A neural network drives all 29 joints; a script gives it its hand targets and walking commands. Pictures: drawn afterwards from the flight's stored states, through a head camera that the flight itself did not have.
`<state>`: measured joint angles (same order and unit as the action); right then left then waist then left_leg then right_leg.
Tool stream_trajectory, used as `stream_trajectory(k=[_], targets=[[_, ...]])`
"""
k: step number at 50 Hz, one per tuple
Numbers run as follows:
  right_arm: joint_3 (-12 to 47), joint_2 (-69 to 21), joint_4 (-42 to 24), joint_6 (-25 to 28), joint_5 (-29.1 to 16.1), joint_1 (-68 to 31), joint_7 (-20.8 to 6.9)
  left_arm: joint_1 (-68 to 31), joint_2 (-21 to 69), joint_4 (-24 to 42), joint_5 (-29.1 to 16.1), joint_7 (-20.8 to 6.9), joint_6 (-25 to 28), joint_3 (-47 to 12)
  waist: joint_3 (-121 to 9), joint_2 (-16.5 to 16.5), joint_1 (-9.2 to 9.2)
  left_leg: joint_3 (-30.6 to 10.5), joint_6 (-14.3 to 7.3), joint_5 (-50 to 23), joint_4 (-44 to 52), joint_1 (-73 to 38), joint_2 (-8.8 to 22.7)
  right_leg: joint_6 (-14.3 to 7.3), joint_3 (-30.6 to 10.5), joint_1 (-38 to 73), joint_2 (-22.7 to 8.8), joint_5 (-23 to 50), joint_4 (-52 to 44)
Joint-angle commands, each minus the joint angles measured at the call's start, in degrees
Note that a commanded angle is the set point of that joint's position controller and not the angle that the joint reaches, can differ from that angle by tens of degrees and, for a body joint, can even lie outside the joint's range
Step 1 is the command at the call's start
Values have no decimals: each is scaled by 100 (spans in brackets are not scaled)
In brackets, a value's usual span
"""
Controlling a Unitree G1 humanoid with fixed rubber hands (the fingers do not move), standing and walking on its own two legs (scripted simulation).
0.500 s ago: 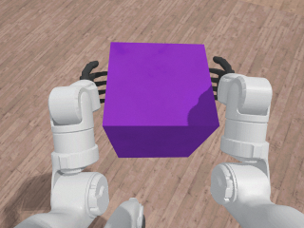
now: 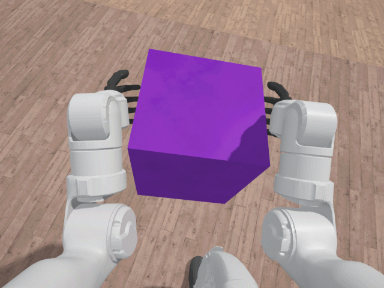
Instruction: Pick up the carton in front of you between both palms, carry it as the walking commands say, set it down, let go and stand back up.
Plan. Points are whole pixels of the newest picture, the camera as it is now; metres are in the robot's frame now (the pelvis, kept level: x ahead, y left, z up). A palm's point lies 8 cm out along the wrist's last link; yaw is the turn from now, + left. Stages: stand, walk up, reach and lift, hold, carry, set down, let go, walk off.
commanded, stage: carry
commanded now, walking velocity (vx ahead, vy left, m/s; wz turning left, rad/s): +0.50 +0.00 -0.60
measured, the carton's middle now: (192, 138) +0.40 -0.01 +0.08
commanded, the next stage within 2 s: none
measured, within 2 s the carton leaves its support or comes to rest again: neither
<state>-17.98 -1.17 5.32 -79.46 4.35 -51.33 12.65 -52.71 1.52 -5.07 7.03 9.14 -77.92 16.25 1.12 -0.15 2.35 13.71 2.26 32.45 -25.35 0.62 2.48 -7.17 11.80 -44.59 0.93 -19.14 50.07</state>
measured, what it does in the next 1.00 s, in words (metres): climbs, turning right: right foot 0.06 m higher, then left foot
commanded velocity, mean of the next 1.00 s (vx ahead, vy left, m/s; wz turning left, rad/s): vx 0.50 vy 0.00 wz -0.19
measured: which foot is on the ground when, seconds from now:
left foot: down 0.00-0.04, up 0.06-0.38, down 0.40-0.82, up 0.84-1.00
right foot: up 0.00-0.00, down 0.02-0.42, up 0.44-0.78, down 0.80-1.00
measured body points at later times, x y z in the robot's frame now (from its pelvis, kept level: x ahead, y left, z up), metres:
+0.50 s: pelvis +0.34 +0.03 +0.07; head +0.36 +0.02 +0.52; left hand +0.76 +0.06 +0.22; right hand +0.67 -0.22 +0.22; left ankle +0.42 +0.13 -0.65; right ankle +0.22 -0.04 -0.56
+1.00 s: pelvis +0.62 -0.10 +0.12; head +0.67 -0.13 +0.57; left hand +1.03 -0.11 +0.25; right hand +0.95 -0.39 +0.26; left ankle +0.65 +0.02 -0.49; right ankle +0.60 -0.19 -0.60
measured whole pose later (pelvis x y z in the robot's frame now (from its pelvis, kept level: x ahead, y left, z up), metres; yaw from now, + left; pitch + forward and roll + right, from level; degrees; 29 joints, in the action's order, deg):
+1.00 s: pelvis +0.62 -0.10 +0.12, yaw -22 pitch +3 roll +0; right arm -19.6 0.0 14.8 -77.5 5.9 -56.6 14.5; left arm -51.2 4.9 -8.2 5.1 19.2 -81.6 15.8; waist 3.7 -0.9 -2.8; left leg 0.5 -2.0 27.4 -79.5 39.1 2.5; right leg -1.8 10.1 -21.2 -1.6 -25.2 34.0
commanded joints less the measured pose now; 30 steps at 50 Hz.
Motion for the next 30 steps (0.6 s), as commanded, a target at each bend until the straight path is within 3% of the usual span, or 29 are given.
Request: stream_trajectory(k=[1, 2, 3, 4, 5, 6, 7, 8, 10, 12, 14, 17, 18, 19, 20, 21, 22, 23, 24, 25, 27, 30], targets=[[3381, -6260, -229, 206, -2765, -4874, -2102, -3892, 6091, -173, -2430, -1306, 117, -3215, -3814, -947, -1103, 22, -342, -8676, -2867, -191, 1084, -347, 328, 4196, 657, 725, -1792], [3426, -6347, -289, 240, -2753, -5076, -2117, -4115, 6371, -3, -2656, -1360, 164, -3381, -3989, -20, -1024, -536, -203, -3461, -3931, 1769, 484, -605, -1253, 6104, -176, 890, -1586], [3353, -6346, -325, 216, -2747, -4906, -2130, -4063, 6251, 31, -2769, -1387, 247, -3370, -4498, 1627, -963, -999, 127, -215, -6193, 3554, -750, -1975, -4778, 7110, -1473, 1793, -2130], [3331, -6187, -286, 232, -2619, -4914, -2054, -4155, 6457, 129, -2942, -1423, 216, -3490, -4327, 853, -927, -1936, -53, -526, -6935, 4284, -501, -1994, -4825, 7134, -1422, 2596, -2102], [3190, -6039, -484, 251, -2519, -4877, -1980, -4356, 6599, 467, -3126, -1443, 218, -3613, -4159, 443, -982, -2038, -146, -567, -7018, 4578, -397, -1816, -4379, 6856, -1325, 3187, -1940], [3080, -5903, -631, 259, -2420, -4887, -1899, -4693, 6721, 779, -3343, -1454, 210, -3729, -3917, -62, -898, -1946, -188, -568, -6712, 4773, -221, -1482, -3931, 6574, -1254, 3299, -1896], [2990, -5745, -702, 262, -2290, -4790, -1819, -4968, 6813, 1026, -3543, -1464, 202, -3852, -3790, -210, -823, -1976, -239, -558, -6464, 4835, -140, -1357, -3712, 6239, -1199, 3023, -1891], [2870, -5611, -759, 264, -2178, -4680, -1749, -5183, 6865, 1213, -3704, -1467, 183, -3895, -3784, -272, -725, -1906, -270, -590, -6103, 4639, -50, -1213, -3490, 5902, -1142, 2483, -1960], [2757, -5377, -879, 293, -2026, -4632, -1646, -5360, 6791, 1408, -3833, -1462, 155, -3886, -3691, -133, -668, -1750, -243, -209, -5442, 4582, -5, -1191, -3407, 5452, -1148, 2059, -2089], [2770, -5234, -919, 287, -1895, -4582, -1562, -5255, 6684, 1331, -3781, -1452, 79, -3792, -3620, 35, -687, -1548, -157, 81, -4563, 4467, 50, -1226, -3163, 5092, -1128, 2157, -2169], [2878, -5167, -862, 253, -1778, -4464, -1511, -4946, 6610, 1034, -3594, -1474, 7, -3669, -3549, 364, -718, -1428, -67, -607, -3359, 3917, 56, -1034, -2837, 4701, -957, 2332, -2222], [3068, -5267, -453, 199, -1753, -4317, -1531, -4538, 6543, 370, -3316, -1582, -54, -3546, -3459, 754, -740, -876, -2, -979, -1786, 2871, -374, -747, -2281, 4329, -675, 2775, -1951], [3107, -5363, -248, 187, -1785, -4296, -1565, -4418, 6547, 132, -3257, -1623, -57, -3494, -3495, 744, -655, -636, -59, -1169, -1249, 2104, -526, -604, -2033, 3989, -610, 2993, -1683], [3112, -5493, 50, 185, -1821, -4145, -1610, -4371, 6562, -78, -3223, -1665, -47, -3447, -3773, 612, -279, -467, -156, -1708, -636, 565, -629, -319, -1695, 3316, -503, 3355, -931], [3059, -5602, 327, 218, -1846, -3915, -1658, -4371, 6567, -266, -3169, -1719, -34, -3374, -4202, 272, 156, -1337, -476, -1706, -611, -1263, 54, 26, -1437, 2153, -330, 2711, 85], [2946, -5505, 539, 295, -1787, -3855, -1690, -4336, 6686, -442, -3147, -1802, -27, -3272, -4903, -1684, 278, -4561, -1511, -1893, -257, -2669, 2064, 570, -1078, 552, 251, -152, 1711], [2956, -5662, 597, 337, -1861, -3864, -1723, -4532, 6637, -508, -3113, -1842, 30, -3202, -4531, -1633, 356, -5592, -1846, -2308, 171, -2561, 2209, 560, -1330, -187, 409, -1522, 2654], [3002, -5788, 365, 351, -2020, -4063, -1765, -4579, 6687, -534, -3089, -1841, 77, -3146, -3927, -815, 302, -4917, -1788, -2757, -56, -2188, 2151, 512, -1437, -587, 118, -1282, 3231], [3088, -6039, 209, 361, -2247, -4252, -1821, -4584, 6608, -437, -3036, -1816, 119, -3043, -3507, -224, 340, -4278, -1648, -3312, -200, -1872, 2003, 507, -1409, -790, -38, -1099, 3333], [3189, -6235, 17, 364, -2482, -4438, -1868, -4575, 6613, -373, -3009, -1760, 142, -3007, -3279, -103, 277, -3740, -1419, -3356, -186, -1716, 1870, 488, -1477, -890, -148, -918, 3204], [3234, -6476, -206, 359, -2822, -4798, -1943, -4691, 6467, -97, -2917, -1593, 206, -2921, -3161, -408, 178, -3034, -1079, -2663, 22, -1462, 1660, 512, -1390, -763, -242, -843, 2814], [3220, -6633, -369, 271, -3178, -5175, -2012, -4884, 6142, 307, -2758, -1292, 225, -2852, -2970, -746, 200, -2410, -1091, -2279, 304, -1375, 1661, 532, -1127, -911, -274, -965, 2379]])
